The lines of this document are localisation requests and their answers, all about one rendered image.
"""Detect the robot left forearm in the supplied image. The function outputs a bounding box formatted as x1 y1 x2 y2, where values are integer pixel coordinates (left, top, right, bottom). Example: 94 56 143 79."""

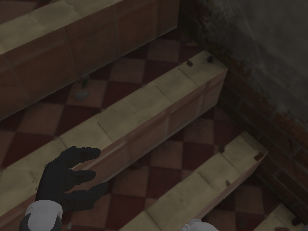
18 199 63 231

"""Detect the robot right shin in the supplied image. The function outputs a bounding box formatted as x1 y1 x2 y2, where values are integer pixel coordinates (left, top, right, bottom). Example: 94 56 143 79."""
188 218 202 226

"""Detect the robot left hand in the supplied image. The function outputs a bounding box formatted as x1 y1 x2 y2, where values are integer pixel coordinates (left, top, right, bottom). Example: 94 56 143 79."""
35 145 109 212

